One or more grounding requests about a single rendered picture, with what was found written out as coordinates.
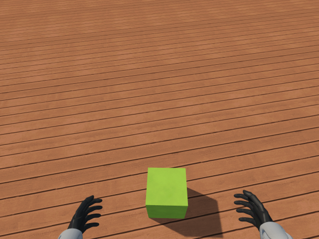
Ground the carton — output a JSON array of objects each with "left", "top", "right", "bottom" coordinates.
[{"left": 146, "top": 168, "right": 188, "bottom": 219}]

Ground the robot right forearm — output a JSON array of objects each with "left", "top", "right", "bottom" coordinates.
[{"left": 260, "top": 222, "right": 293, "bottom": 239}]

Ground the robot left forearm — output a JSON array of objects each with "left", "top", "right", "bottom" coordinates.
[{"left": 58, "top": 229, "right": 83, "bottom": 239}]

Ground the left robot hand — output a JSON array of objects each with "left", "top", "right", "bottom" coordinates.
[{"left": 68, "top": 195, "right": 102, "bottom": 234}]

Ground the right robot hand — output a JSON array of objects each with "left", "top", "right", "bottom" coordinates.
[{"left": 234, "top": 190, "right": 273, "bottom": 232}]

